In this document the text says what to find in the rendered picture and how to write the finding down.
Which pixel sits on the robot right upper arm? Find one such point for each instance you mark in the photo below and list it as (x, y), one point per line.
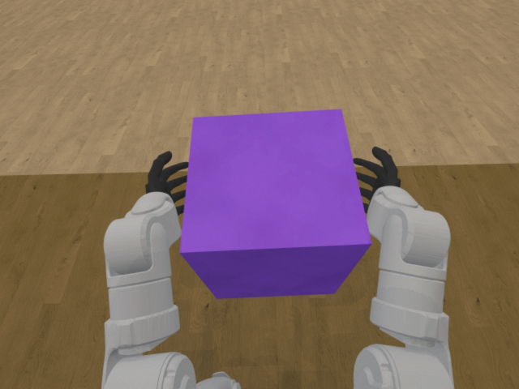
(380, 366)

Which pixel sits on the carton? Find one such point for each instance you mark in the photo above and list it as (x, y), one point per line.
(273, 206)

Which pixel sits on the robot left upper arm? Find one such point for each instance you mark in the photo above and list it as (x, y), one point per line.
(155, 371)

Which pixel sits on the right robot forearm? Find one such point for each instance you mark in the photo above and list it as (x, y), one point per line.
(414, 252)

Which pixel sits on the left robot forearm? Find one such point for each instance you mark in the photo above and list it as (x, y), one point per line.
(142, 311)

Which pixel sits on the left robot hand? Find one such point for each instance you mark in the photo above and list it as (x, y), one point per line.
(157, 178)

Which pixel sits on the left robot shin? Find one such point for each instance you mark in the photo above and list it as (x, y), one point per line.
(221, 374)

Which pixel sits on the right robot hand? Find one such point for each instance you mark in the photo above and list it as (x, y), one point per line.
(386, 175)

